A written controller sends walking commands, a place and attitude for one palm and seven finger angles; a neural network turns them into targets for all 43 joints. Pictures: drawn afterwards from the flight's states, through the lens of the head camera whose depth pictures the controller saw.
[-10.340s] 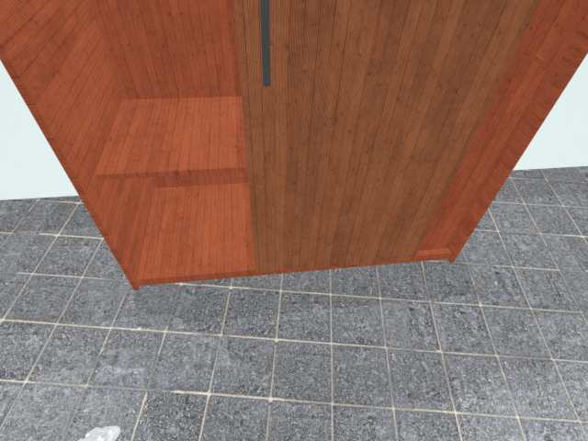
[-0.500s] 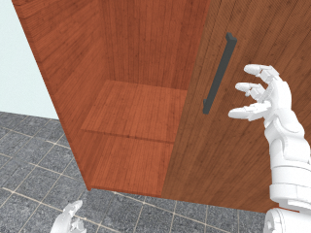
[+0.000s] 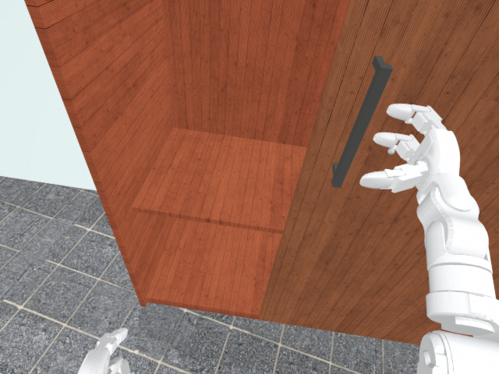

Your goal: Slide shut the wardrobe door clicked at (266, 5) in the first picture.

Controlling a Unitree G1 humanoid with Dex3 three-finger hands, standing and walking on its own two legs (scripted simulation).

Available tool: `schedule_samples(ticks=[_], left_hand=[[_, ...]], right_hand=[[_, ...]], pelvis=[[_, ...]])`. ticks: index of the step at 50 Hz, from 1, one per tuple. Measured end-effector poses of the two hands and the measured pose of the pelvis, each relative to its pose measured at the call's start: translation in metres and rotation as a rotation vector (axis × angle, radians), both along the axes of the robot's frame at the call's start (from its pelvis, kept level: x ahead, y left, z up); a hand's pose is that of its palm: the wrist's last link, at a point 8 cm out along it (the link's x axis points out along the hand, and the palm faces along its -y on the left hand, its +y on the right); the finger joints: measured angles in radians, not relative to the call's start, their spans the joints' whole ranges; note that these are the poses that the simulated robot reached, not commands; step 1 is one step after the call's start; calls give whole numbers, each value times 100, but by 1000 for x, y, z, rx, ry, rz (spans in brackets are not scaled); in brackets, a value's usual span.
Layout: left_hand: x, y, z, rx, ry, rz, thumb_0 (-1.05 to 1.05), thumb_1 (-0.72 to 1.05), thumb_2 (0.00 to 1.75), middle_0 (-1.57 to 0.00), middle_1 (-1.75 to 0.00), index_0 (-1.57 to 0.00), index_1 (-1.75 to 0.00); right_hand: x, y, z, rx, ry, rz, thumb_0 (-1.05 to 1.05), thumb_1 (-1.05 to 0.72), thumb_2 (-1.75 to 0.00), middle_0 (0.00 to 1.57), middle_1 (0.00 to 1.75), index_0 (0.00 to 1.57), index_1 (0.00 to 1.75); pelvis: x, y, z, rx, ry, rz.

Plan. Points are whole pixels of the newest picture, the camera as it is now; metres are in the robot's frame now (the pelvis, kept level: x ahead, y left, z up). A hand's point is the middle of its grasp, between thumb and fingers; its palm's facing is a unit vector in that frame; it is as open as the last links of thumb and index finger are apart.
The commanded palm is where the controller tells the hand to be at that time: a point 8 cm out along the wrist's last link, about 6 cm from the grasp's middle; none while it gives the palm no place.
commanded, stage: move the hooked fingers beside the handle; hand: right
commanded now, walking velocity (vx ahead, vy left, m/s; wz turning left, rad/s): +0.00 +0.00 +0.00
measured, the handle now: (355, 128) +0.47 -0.13 +0.20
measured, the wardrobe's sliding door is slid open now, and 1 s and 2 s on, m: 0.46 0.46 0.46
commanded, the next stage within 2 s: feel for the door with the fingertips in 0.42 s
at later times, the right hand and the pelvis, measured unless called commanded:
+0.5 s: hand (386, 150) +0.41 -0.16 +0.21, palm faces +0.08 +1.00 -0.01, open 14.0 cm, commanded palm +0.38 -0.22 +0.21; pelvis +0.00 -0.01 +0.00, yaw +0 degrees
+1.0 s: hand (370, 147) +0.40 -0.14 +0.22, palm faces +0.08 +1.00 +0.01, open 14.0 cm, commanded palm +0.38 -0.19 +0.21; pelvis -0.01 -0.01 +0.00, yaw +0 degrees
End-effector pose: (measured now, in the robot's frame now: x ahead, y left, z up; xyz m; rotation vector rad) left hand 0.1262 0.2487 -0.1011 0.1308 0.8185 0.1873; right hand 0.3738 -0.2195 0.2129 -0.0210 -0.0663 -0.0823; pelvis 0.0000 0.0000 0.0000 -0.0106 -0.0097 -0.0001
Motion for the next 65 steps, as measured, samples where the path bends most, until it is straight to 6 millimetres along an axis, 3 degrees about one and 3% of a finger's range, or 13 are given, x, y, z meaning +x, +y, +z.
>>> schedule_samples(ticks=[12,32,48,54,65], left_hand=[[12,-4,7,4,-35,-11,1,90,90,-20,-30,-20,-30],[2,-11,3,-7,-10,-1,1,90,90,-20,-30,-20,-30],[16,-21,10,-16,-54,-37,1,90,90,-20,-30,-20,-30],[8,-19,8,-15,-35,-28,1,90,90,-20,-30,-20,-30],[-26,-5,-6,2,64,8,1,90,90,-20,-30,-20,-30]], right_hand=[[7,-2,1,10,13,-14,-1,50,-30,30,120,30,120],[4,3,0,6,-3,-2,-1,50,-30,30,120,30,120],[-2,33,1,33,14,13,-1,51,-30,30,120,30,121],[5,28,3,23,27,-10,-1,50,-30,30,120,30,121],[17,25,4,20,21,-4,-1,50,-30,33,123,30,121]], pelvis=[[-2,0,0,0,3,-1],[0,-7,0,3,1,6],[-7,-7,0,4,-13,1],[-10,-5,0,6,-13,2],[-10,-5,0,8,3,-3]])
